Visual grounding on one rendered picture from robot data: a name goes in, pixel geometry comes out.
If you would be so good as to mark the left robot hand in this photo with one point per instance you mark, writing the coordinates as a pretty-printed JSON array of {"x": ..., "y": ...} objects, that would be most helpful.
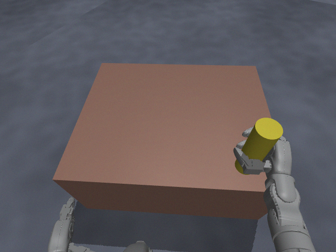
[{"x": 63, "y": 230}]

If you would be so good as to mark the right robot arm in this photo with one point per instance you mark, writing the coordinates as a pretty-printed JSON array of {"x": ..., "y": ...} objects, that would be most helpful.
[{"x": 288, "y": 230}]

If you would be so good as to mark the can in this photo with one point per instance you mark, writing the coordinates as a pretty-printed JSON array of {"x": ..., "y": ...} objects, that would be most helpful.
[{"x": 264, "y": 135}]

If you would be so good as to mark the right robot hand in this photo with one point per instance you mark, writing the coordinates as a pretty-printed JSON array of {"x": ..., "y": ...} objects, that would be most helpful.
[{"x": 278, "y": 160}]

